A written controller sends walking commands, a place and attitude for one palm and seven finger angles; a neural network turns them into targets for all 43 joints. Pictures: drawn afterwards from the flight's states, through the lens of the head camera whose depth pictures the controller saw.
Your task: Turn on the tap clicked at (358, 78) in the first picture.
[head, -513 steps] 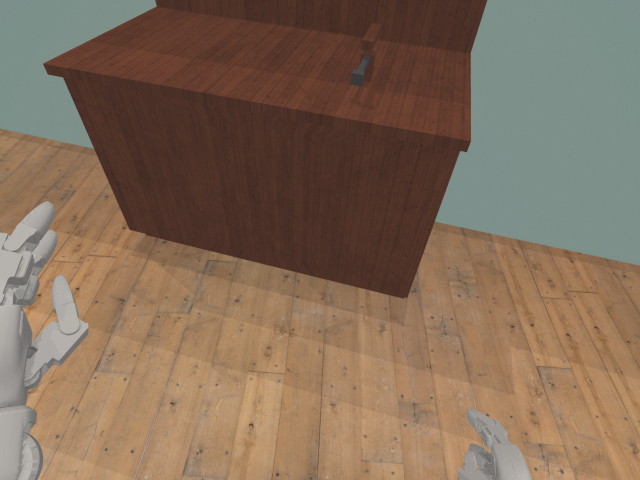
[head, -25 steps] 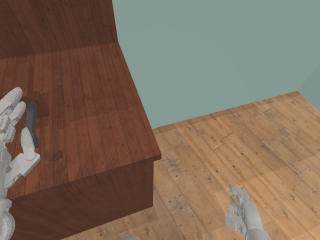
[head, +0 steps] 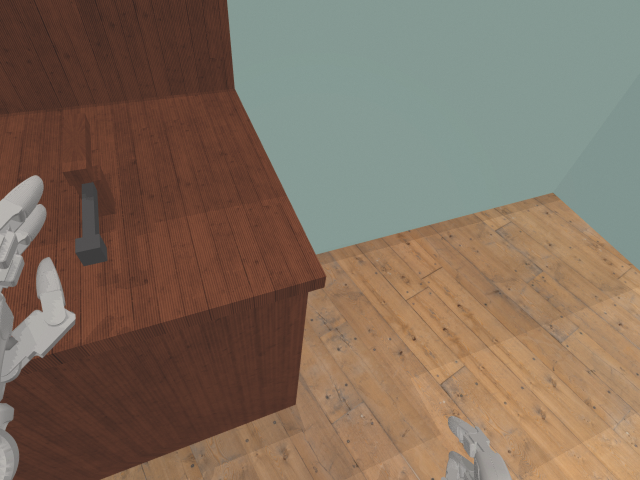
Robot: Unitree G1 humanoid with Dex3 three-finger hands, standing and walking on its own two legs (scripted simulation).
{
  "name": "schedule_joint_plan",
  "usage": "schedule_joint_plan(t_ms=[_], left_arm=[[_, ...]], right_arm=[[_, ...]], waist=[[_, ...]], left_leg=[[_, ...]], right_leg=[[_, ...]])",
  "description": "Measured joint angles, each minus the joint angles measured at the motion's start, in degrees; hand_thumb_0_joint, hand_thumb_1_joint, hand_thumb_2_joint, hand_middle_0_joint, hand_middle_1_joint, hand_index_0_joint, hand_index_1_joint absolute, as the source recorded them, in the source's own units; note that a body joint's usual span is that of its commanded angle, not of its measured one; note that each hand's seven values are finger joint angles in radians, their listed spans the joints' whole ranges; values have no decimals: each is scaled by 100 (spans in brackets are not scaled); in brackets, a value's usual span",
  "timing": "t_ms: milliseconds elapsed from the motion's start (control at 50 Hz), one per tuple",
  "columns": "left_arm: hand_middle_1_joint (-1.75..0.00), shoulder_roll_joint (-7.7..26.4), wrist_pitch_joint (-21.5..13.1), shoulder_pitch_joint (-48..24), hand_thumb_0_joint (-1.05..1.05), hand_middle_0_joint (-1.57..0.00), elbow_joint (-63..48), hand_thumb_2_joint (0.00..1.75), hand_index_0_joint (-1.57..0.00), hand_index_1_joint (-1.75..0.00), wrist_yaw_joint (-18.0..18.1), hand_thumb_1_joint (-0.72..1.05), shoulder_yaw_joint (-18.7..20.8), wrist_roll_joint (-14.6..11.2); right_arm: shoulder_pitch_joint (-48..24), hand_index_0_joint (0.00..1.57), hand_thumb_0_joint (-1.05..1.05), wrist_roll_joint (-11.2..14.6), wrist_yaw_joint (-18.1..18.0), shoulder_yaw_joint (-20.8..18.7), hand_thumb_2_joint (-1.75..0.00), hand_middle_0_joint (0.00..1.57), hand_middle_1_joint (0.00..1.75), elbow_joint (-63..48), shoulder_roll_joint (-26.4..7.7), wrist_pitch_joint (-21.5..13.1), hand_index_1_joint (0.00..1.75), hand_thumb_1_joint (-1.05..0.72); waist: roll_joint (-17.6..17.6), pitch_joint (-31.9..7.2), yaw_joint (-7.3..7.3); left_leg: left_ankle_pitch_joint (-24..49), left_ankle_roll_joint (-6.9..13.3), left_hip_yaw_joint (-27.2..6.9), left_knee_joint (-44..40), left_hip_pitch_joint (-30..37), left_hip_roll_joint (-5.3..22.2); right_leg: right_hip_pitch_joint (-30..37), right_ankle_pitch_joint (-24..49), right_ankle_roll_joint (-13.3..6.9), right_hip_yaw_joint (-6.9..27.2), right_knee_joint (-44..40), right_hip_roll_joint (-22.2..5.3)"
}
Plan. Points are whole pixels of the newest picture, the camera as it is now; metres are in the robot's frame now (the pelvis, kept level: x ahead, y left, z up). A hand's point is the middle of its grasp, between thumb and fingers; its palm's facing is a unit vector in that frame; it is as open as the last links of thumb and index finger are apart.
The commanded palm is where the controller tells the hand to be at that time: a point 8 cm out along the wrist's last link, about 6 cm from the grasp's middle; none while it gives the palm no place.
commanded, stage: come to a stop and stand still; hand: left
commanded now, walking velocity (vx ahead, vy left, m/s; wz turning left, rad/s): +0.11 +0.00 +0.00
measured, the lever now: (91, 250) +0.37 +0.32 +0.06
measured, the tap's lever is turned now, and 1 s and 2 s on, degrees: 0 0 0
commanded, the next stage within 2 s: look again from close up in 0.92 s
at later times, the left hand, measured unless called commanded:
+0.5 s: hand (34, 254) +0.25 +0.26 +0.21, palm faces +0.51 -0.73 -0.45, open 7.4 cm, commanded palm +0.15 +0.26 +0.17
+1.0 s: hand (84, 292) +0.23 +0.23 +0.18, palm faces +0.41 -0.84 -0.35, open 7.4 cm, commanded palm +0.17 +0.26 +0.17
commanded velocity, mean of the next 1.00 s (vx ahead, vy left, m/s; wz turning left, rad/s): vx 0.03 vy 0.02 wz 0.00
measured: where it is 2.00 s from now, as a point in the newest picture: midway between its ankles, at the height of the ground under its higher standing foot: outside the picture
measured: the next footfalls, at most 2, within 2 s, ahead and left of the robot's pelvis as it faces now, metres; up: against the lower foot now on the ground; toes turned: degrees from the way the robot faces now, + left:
none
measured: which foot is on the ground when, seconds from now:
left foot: down 0.00-1.00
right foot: down 0.00-1.00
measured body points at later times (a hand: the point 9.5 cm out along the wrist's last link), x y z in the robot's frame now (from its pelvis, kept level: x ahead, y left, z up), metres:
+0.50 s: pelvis +0.00 -0.02 -0.01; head +0.04 +0.00 +0.43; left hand +0.21 +0.30 +0.23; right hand +0.17 -0.24 -0.10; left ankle +0.02 +0.08 -0.74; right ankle -0.01 -0.13 -0.74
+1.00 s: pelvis +0.01 -0.02 +0.00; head +0.02 -0.01 +0.45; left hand +0.20 +0.27 +0.20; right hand +0.20 -0.25 -0.07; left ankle +0.02 +0.08 -0.74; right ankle -0.01 -0.12 -0.74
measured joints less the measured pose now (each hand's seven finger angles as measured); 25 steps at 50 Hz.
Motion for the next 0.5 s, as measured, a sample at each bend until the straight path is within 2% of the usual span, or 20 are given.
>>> schedule_joint_plan(t_ms=[60,100,180,240,300,340,420,440,460,500], left_arm=[[-31,19,19,-113,1,-21,357,90,-21,-30,-54,89,3,-7],[-31,36,60,-115,1,-21,596,90,-21,-30,-72,89,24,-18],[-31,-140,168,27,1,-21,803,90,-21,-30,-65,89,-14,-62],[-31,-396,212,-38,1,-21,863,90,-21,-30,-7,89,-198,-26],[-31,-504,221,-388,1,-21,905,90,-21,-30,29,89,-341,21],[-31,-487,203,-552,1,-21,910,90,-21,-30,63,89,-304,33],[-31,-258,113,-588,1,-21,701,90,-21,-30,71,89,-81,45],[-31,-11,45,-849,2,-21,700,90,-21,-30,-44,89,30,244],[-31,308,-115,-1331,2,-22,854,90,-21,-30,-158,89,205,333],[-31,817,-355,-2139,2,-22,1174,90,-22,-30,-195,88,654,241]], right_arm=[[-90,20,1,-5,-4,-22,-89,20,31,-7,-69,101,30,-90],[-99,20,1,20,-3,-48,-89,20,31,-18,-125,179,30,-90],[-39,20,1,76,-34,-116,-89,20,31,9,-323,295,30,-90],[37,20,1,110,-72,-181,-89,20,31,145,-499,318,30,-90],[45,20,1,108,-131,-251,-90,20,30,259,-602,280,30,-90],[-41,20,1,104,-148,-259,-90,20,30,279,-561,251,30,-90],[-134,20,1,36,-151,-226,-90,20,30,46,-365,61,30,-90],[-61,20,1,-35,-120,-255,-90,20,30,-29,-318,-95,30,-90],[-60,20,1,-39,-76,-259,-90,20,30,-12,-311,-207,30,-90],[-269,20,1,-13,62,-147,-90,20,30,180,-300,-184,30,-90]], waist=[[245,-35,-53],[338,-90,-57],[446,-267,49],[407,-352,147],[267,-228,142],[63,-64,188],[-60,131,40],[-61,180,128],[12,296,237],[60,515,318]], left_leg=[[16,-104,-103,-20,12,61],[-177,-109,-134,64,-2,58],[-944,-112,-137,875,-273,109],[-1051,-100,-98,1333,-264,133],[-783,-22,-91,1037,-11,95],[-768,13,17,1022,83,-8],[-680,-5,73,717,182,-110],[-668,-15,56,763,78,-109],[-701,-43,-3,918,-58,-38],[-739,-125,-50,961,-119,68]], right_leg=[[215,631,-24,-77,-474,95],[246,774,-45,-122,-506,94],[148,757,-68,-143,-233,140],[67,520,-68,-165,93,147],[-26,210,-4,-292,582,59],[-79,82,3,-178,837,-55],[-280,-5,-49,45,1050,-64],[-298,267,-36,59,830,-55],[-326,327,-31,2,770,18],[-352,321,-72,-36,710,126]])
